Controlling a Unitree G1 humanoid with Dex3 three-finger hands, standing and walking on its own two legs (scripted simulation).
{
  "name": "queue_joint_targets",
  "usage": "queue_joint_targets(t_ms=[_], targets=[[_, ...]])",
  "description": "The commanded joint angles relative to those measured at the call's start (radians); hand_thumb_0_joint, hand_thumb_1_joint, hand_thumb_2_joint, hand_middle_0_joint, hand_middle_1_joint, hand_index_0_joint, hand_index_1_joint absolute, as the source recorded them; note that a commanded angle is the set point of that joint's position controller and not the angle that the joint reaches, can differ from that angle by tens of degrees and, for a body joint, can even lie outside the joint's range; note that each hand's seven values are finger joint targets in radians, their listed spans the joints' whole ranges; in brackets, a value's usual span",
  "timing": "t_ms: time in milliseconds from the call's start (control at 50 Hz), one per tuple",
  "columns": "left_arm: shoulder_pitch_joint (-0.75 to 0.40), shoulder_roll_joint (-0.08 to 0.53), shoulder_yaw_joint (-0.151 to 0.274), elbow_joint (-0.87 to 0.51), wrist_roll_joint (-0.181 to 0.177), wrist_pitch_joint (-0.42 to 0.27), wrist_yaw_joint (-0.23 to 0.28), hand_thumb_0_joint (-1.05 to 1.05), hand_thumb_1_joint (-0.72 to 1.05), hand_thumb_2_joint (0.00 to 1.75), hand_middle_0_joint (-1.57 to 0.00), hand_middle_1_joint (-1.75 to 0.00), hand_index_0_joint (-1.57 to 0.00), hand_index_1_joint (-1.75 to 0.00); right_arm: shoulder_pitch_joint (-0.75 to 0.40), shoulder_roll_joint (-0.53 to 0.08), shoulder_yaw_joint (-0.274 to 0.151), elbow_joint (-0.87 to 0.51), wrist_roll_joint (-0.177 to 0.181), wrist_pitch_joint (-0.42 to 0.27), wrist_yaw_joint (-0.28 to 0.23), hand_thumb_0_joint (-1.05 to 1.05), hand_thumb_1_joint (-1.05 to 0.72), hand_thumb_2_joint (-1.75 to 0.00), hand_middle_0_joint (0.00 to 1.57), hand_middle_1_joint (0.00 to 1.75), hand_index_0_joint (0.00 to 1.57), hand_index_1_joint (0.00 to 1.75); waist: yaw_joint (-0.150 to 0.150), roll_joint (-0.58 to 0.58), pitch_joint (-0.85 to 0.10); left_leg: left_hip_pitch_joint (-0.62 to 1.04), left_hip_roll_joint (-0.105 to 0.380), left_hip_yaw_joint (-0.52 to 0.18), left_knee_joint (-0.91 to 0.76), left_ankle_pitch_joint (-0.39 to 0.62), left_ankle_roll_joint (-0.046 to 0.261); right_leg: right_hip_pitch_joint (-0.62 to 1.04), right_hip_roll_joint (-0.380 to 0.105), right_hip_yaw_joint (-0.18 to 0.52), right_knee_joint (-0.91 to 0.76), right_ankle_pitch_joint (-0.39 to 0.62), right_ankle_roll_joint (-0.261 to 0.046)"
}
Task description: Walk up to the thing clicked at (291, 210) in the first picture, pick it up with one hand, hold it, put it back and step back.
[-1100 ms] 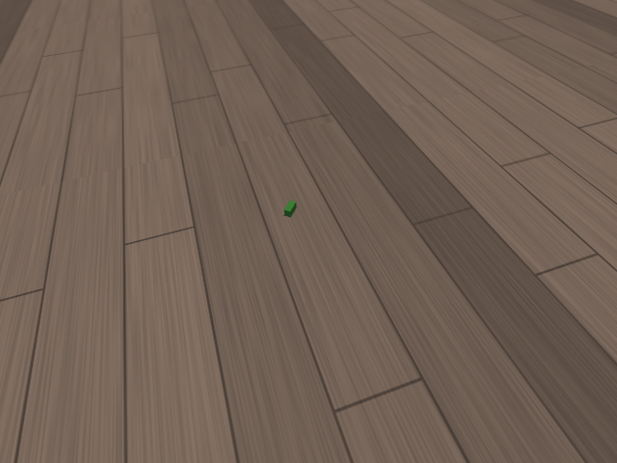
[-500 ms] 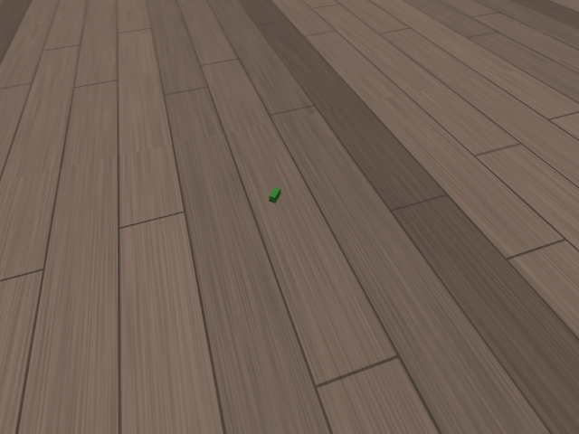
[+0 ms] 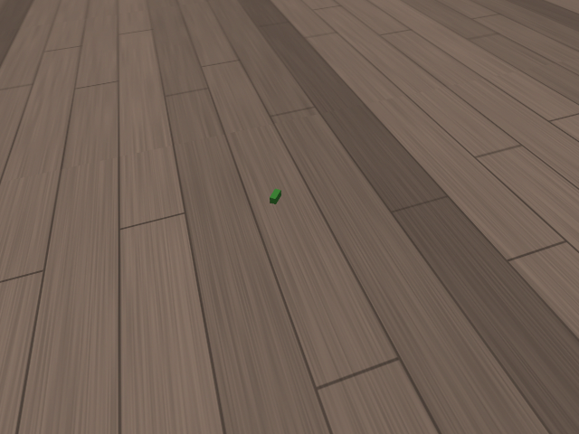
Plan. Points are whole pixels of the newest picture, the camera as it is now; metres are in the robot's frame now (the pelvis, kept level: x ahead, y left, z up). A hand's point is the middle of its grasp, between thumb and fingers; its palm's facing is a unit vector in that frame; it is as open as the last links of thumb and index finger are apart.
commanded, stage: stand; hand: left
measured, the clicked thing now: (275, 196) +1.31 +0.10 -0.76
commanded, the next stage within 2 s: walk up in 0.02 s
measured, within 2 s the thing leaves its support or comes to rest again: neither
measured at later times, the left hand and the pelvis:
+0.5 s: hand out of the picture +0.13 +0.33 -0.17, palm faces +0.30 -0.91 -0.29, open 7.4 cm; pelvis +0.12 +0.03 -0.02, yaw +20 degrees
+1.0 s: hand (176, 370) +0.27 +0.23 -0.14, palm faces +0.59 -0.71 -0.38, open 7.4 cm; pelvis +0.40 -0.03 -0.02, yaw +36 degrees
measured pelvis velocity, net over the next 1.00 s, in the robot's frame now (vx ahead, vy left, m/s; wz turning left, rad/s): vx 0.40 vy -0.03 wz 0.63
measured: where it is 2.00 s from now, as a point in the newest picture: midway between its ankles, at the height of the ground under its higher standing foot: (331, 275)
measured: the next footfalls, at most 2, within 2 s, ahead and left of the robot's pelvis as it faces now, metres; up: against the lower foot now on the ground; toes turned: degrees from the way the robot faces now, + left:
left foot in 0.34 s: +0.15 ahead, +0.18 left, +0.00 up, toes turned +19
right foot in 0.76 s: +0.48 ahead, -0.09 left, +0.00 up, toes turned +26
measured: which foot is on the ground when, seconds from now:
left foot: down 0.00-0.12, up 0.14-0.32, down 0.34-0.80, up 0.82-1.00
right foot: down 0.00-0.34, up 0.36-0.74, down 0.76-1.00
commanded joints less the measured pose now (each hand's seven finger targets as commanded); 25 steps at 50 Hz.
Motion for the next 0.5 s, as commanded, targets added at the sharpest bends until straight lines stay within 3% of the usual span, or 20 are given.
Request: queue_joint_targets(t_ms=[0, 20, 40, 60, 80, 100, 120, 140, 180, 220, 260, 280, 300, 320, 340, 360, 380, 420, 460, 480], targets=[[-0.077, 0.356, 0.148, -0.181, 0.036, -0.025, -0.025, 0.0, 0.9, 0.9, -0.2, -0.3, -0.2, -0.3, 0.092, -0.357, -0.123, -0.101, 0.029, -0.033, 0.005, 0.0, -0.9, -0.9, 0.2, 0.3, 0.2, 0.3, 0.01, -0.095, -0.138, -0.159, 0.138, -0.293, -0.001, -0.297, 0.087, 0.099, -0.073, 0.012, 0.127, -0.368, -0.078], [-0.1, 0.355, 0.153, -0.194, 0.05, -0.021, -0.039, 0.0, 0.9, 0.9, -0.2, -0.3, -0.2, -0.3, 0.077, -0.374, -0.129, -0.104, 0.019, -0.039, 0.012, 0.0, -0.9, -0.9, 0.2, 0.3, 0.2, 0.3, 0.017, -0.057, -0.037, -0.31, 0.146, -0.362, -0.04, -0.465, 0.091, 0.054, -0.083, 0.064, 0.176, -0.502, -0.1], [-0.092, 0.346, 0.16, -0.214, 0.054, -0.02, -0.05, 0.0, 0.9, 0.9, -0.2, -0.3, -0.2, -0.3, 0.049, -0.375, -0.13, -0.122, 0.011, -0.04, 0.014, 0.0, -0.9, -0.9, 0.2, 0.3, 0.2, 0.3, 0.036, -0.023, 0.023, -0.404, 0.131, -0.362, -0.064, -0.496, 0.08, 0.048, -0.082, 0.076, 0.177, -0.529, -0.106], [-0.021, 0.329, 0.161, -0.221, 0.048, -0.018, -0.061, 0.0, 0.9, 0.9, -0.2, -0.3, -0.2, -0.3, -0.012, -0.365, -0.133, -0.154, 0.003, -0.048, 0.017, 0.0, -0.9, -0.9, 0.2, 0.3, 0.2, 0.3, 0.078, -0.014, 0.002, -0.398, 0.114, -0.33, -0.017, -0.447, 0.065, 0.031, -0.109, 0.108, 0.151, -0.524, -0.124], [0.048, 0.322, 0.167, -0.216, 0.04, -0.018, -0.066, 0.0, 0.9, 0.9, -0.2, -0.3, -0.2, -0.3, -0.074, -0.332, -0.135, -0.202, -0.005, -0.05, 0.018, 0.0, -0.9, -0.9, 0.2, 0.3, 0.2, 0.3, 0.126, -0.017, 0.014, -0.508, 0.063, -0.241, 0.047, -0.354, 0.016, 0.127, -0.146, 0.128, 0.067, -0.532, -0.148], [0.159, 0.356, 0.185, -0.188, 0.04, -0.019, -0.064, 0.0, 0.9, 0.9, -0.2, -0.3, -0.2, -0.3, -0.173, -0.277, -0.127, -0.254, -0.005, -0.051, 0.019, 0.0, -0.9, -0.9, 0.2, 0.3, 0.2, 0.3, 0.207, -0.099, 0.011, -0.711, -0.041, -0.016, 0.203, -0.218, -0.067, 0.345, -0.256, 0.206, -0.135, -0.578, -0.201], [0.122, 0.386, 0.192, -0.206, 0.037, -0.02, -0.059, 0.0, 0.9, 0.9, -0.2, -0.3, -0.2, -0.3, -0.158, -0.239, -0.116, -0.256, -0.001, -0.053, 0.016, 0.0, -0.9, -0.9, 0.2, 0.3, 0.2, 0.3, 0.194, -0.287, -0.002, -0.768, 0.001, 0.058, 0.48, -0.249, -0.017, 0.344, -0.426, 0.337, -0.214, -0.485, -0.249], [0.026, 0.374, 0.191, -0.256, 0.044, -0.017, -0.062, 0.0, 0.9, 0.9, -0.2, -0.3, -0.2, -0.3, -0.098, -0.27, -0.123, -0.25, -0.004, -0.056, 0.018, 0.0, -0.9, -0.9, 0.2, 0.3, 0.2, 0.3, 0.148, -0.193, -0.001, -0.695, 0.071, 0.047, 0.508, -0.293, -0.022, 0.271, -0.488, 0.335, -0.21, -0.392, -0.287], [-0.051, 0.342, 0.186, -0.317, 0.052, -0.018, -0.072, 0.0, 0.9, 0.9, -0.2, -0.3, -0.2, -0.3, 0.01, -0.31, -0.13, -0.223, 0.004, -0.054, 0.039, 0.0, -0.9, -0.9, 0.2, 0.3, 0.2, 0.3, 0.087, -0.121, -0.022, -0.525, 0.094, 0.001, 0.48, -0.275, -0.01, 0.193, -0.414, 0.252, -0.187, -0.41, -0.272], [-0.117, 0.327, 0.181, -0.337, 0.061, -0.016, -0.08, 0.0, 0.9, 0.9, -0.2, -0.3, -0.2, -0.3, 0.085, -0.296, -0.136, -0.217, 0.011, -0.053, 0.051, 0.0, -0.9, -0.9, 0.2, 0.3, 0.2, 0.3, 0.043, -0.177, -0.011, -0.407, 0.114, 0.019, 0.369, -0.19, 0.013, 0.123, -0.317, 0.055, -0.131, -0.377, -0.201], [-0.189, 0.331, 0.179, -0.368, 0.06, -0.007, -0.088, 0.0, 0.9, 0.9, -0.2, -0.3, -0.2, -0.3, 0.231, -0.296, -0.146, -0.183, 0.014, -0.053, 0.045, 0.0, -0.9, -0.9, 0.2, 0.3, 0.2, 0.3, -0.035, -0.15, -0.034, -0.153, 0.073, 0.087, 0.239, -0.063, 0.017, -0.032, -0.24, -0.104, 0.014, -0.341, -0.148], [-0.183, 0.317, 0.174, -0.379, 0.054, 0.0, -0.092, 0.0, 0.9, 0.9, -0.2, -0.3, -0.2, -0.3, 0.347, -0.301, -0.161, -0.143, 0.008, -0.053, 0.03, 0.0, -0.9, -0.9, 0.2, 0.3, 0.2, 0.3, -0.087, -0.061, -0.078, 0.042, 0.011, 0.112, 0.154, 0.013, 0.017, -0.135, -0.166, -0.192, 0.218, -0.269, -0.128], [-0.155, 0.266, 0.16, -0.393, 0.05, 0.01, -0.098, 0.0, 0.9, 0.9, -0.2, -0.3, -0.2, -0.3, 0.469, -0.357, -0.189, -0.116, -0.006, -0.054, 0.007, 0.0, -0.9, -0.9, 0.2, 0.3, 0.2, 0.3, -0.155, 0.119, -0.122, 0.282, 0.005, 0.009, 0.115, -0.047, 0.058, -0.335, -0.085, -0.226, 0.552, -0.194, -0.096], [-0.136, 0.19, 0.138, -0.414, 0.055, 0.017, -0.103, 0.0, 0.9, 0.9, -0.2, -0.3, -0.2, -0.3, 0.504, -0.451, -0.211, -0.132, -0.02, -0.051, -0.014, 0.0, -0.9, -0.9, 0.2, 0.3, 0.2, 0.3, -0.163, 0.315, -0.078, 0.358, 0.171, -0.341, -0.009, -0.343, 0.1, -0.625, 0.027, -0.161, 0.785, -0.426, -0.062], [-0.107, 0.212, 0.129, -0.423, 0.054, 0.023, -0.11, 0.0, 0.9, 0.9, -0.2, -0.3, -0.2, -0.3, 0.408, -0.498, -0.214, -0.188, -0.019, -0.055, -0.025, 0.0, -0.9, -0.9, 0.2, 0.3, 0.2, 0.3, -0.106, 0.253, -0.084, 0.275, 0.328, -0.701, -0.156, -0.612, 0.163, -0.694, 0.019, -0.03, 0.883, -0.416, -0.053], [-0.105, 0.292, 0.141, -0.419, 0.051, 0.027, -0.117, 0.0, 0.9, 0.9, -0.2, -0.3, -0.2, -0.3, 0.325, -0.504, -0.203, -0.219, -0.006, -0.056, -0.027, 0.0, -0.9, -0.9, 0.2, 0.3, 0.2, 0.3, -0.069, 0.118, -0.04, 0.085, 0.393, -0.814, -0.239, -0.744, 0.225, -0.622, -0.03, 0.103, 0.886, -0.344, -0.05], [-0.065, 0.324, 0.139, -0.414, 0.044, 0.027, -0.121, 0.0, 0.9, 0.9, -0.2, -0.3, -0.2, -0.3, 0.223, -0.498, -0.19, -0.247, 0.014, -0.06, -0.033, 0.0, -0.9, -0.9, 0.2, 0.3, 0.2, 0.3, -0.013, 0.092, -0.002, 0.003, 0.406, -0.79, -0.244, -0.72, 0.265, -0.582, -0.077, 0.142, 0.883, -0.323, -0.048], [0.0, 0.324, 0.142, -0.362, 0.036, 0.03, -0.123, 0.0, 0.9, 0.9, -0.2, -0.3, -0.2, -0.3, 0.144, -0.433, -0.155, -0.266, 0.011, -0.073, -0.038, 0.0, -0.9, -0.9, 0.2, 0.3, 0.2, 0.3, 0.047, 0.044, 0.009, -0.088, 0.313, -0.538, -0.178, -0.54, 0.203, -0.487, -0.112, 0.141, 0.791, -0.275, -0.036], [0.038, 0.34, 0.151, -0.344, 0.039, 0.037, -0.122, 0.0, 0.9, 0.9, -0.2, -0.3, -0.2, -0.3, 0.155, -0.413, -0.145, -0.271, 0.014, -0.089, -0.04, 0.0, -0.9, -0.9, 0.2, 0.3, 0.2, 0.3, 0.046, 0.068, 0.008, -0.135, 0.251, -0.407, -0.137, -0.415, 0.172, -0.451, -0.112, 0.128, 0.729, -0.189, -0.014], [0.036, 0.338, 0.151, -0.352, 0.044, 0.041, -0.125, 0.0, 0.9, 0.9, -0.2, -0.3, -0.2, -0.3, 0.16, -0.413, -0.144, -0.266, 0.014, -0.094, -0.04, 0.0, -0.9, -0.9, 0.2, 0.3, 0.2, 0.3, 0.045, 0.081, 0.02, -0.156, 0.241, -0.392, -0.138, -0.406, 0.175, -0.452, -0.111, 0.123, 0.714, -0.155, -0.001]])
